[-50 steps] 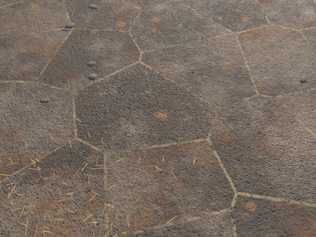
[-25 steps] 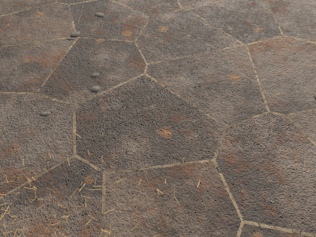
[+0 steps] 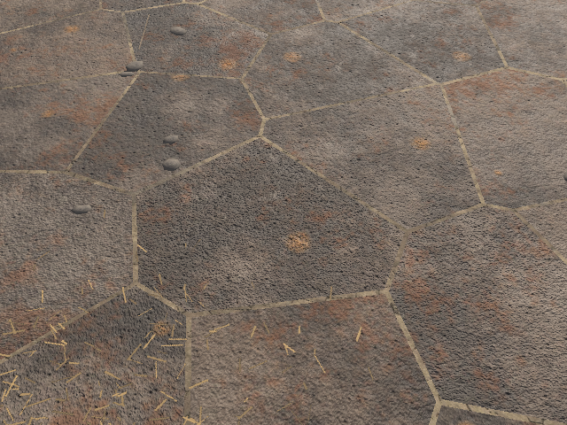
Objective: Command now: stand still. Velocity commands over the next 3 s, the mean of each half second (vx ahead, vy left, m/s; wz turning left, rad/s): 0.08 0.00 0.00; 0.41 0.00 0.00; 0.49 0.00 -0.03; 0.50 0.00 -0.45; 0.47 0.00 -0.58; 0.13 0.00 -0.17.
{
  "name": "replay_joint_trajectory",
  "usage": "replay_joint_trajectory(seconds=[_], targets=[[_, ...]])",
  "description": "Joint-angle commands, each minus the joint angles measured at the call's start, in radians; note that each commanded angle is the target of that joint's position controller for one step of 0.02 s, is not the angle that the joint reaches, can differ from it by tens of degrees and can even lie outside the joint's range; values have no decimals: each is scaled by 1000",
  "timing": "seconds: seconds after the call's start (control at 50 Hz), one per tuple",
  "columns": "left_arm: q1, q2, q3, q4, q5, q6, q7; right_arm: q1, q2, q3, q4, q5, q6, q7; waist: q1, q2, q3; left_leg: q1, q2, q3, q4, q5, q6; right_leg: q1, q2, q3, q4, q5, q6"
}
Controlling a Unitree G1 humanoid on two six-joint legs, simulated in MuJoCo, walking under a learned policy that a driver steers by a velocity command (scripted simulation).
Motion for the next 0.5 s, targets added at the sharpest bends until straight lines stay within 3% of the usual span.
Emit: replay_joint_trajectory(seconds=[0.02, 0.28, 0.3, 0.32, 0.36, 0.38, 0.4, 0.42, 0.46, 0.5], targets=[[8, 90, 14, -20, 0, -6, 4, 85, -83, -14, -7, 0, -5, -3, 3, 13, 10, -181, 38, -39, -137, 102, 19, 151, -43, 51, -57, 143, -43], [30, 81, 6, 20, 0, -8, 8, 119, -68, -17, -7, 1, -8, -2, 7, 11, 21, -185, 36, -38, -155, 82, 24, 142, -43, 53, -71, 110, -36], [47, 72, 4, 31, 1, -7, 8, 143, -65, -18, 3, 2, -6, -3, 4, 19, 1, -176, 33, -38, -169, -21, 32, 148, -27, 36, -64, 1, -36], [53, 79, 7, 35, -4, -7, 8, 152, -87, -26, 3, 9, -3, -5, 1, 39, 20, -187, 39, -57, -184, -157, 55, 115, 2, 6, -29, -153, -36], [9, 87, 11, 15, -10, -21, 4, 171, -142, -45, -16, 22, -7, -10, -28, 104, 89, -175, 137, -202, -267, -423, 135, -52, 38, -41, 93, -335, -38], [-36, 70, 7, -9, -16, -39, -4, 179, -180, -58, -23, 29, -16, -11, -42, 160, 132, -138, 244, -336, -341, -472, 188, -152, 31, -65, 196, -255, -40], [-66, 62, 3, -26, -19, -57, -13, 162, -206, -70, -31, 29, -28, -11, -45, 176, 176, -119, 332, -431, -373, -437, 232, -233, -19, -35, 278, -207, -50], [-83, 71, 6, -37, -22, -72, -21, 162, -191, -70, -36, 22, -42, -9, -48, 158, 192, -59, 365, -460, -375, -345, 250, -326, -54, -8, 344, -242, -59], [-91, 80, 8, -53, -34, -96, -34, 160, -165, -68, -45, 24, -57, 2, -40, 124, 183, 56, 349, -405, -340, -177, 226, -410, -96, 13, 321, -281, -72], [-93, 78, 10, -56, -37, -111, -44, 145, -172, -69, -55, 32, -54, 12, -28, 107, 147, 27, 278, -284, -308, -66, 184, -262, -69, -47, 164, -226, -67]])
Next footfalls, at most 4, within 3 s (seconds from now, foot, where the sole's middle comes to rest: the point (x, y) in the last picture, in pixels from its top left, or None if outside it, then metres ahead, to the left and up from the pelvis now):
1.10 left None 0.51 0.10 -0.77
1.68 right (346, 308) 0.81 -0.14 -0.77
2.18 left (298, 215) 1.14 -0.02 -0.77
2.66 right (403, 199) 1.21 -0.36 -0.77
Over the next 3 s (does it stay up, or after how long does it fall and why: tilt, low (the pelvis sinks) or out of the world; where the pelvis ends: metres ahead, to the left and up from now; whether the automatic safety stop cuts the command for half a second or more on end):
stays up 1.19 -0.21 0.00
